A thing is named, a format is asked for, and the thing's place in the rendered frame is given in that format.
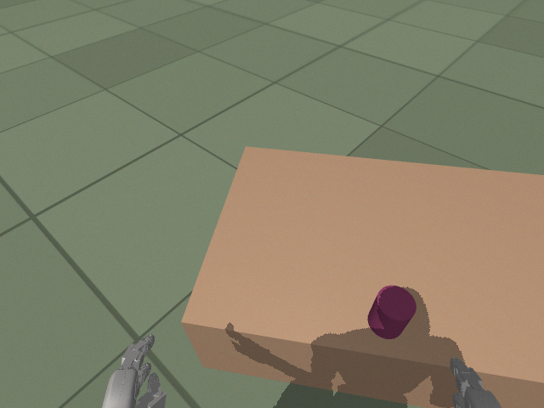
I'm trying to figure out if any right robot hand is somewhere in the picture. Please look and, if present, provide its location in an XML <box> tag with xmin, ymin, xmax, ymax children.
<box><xmin>450</xmin><ymin>358</ymin><xmax>502</xmax><ymax>408</ymax></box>

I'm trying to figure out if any can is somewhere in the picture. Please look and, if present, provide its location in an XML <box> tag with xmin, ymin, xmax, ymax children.
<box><xmin>368</xmin><ymin>286</ymin><xmax>417</xmax><ymax>339</ymax></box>

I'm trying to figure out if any left robot hand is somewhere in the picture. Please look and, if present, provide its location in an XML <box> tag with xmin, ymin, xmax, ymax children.
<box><xmin>102</xmin><ymin>334</ymin><xmax>167</xmax><ymax>408</ymax></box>

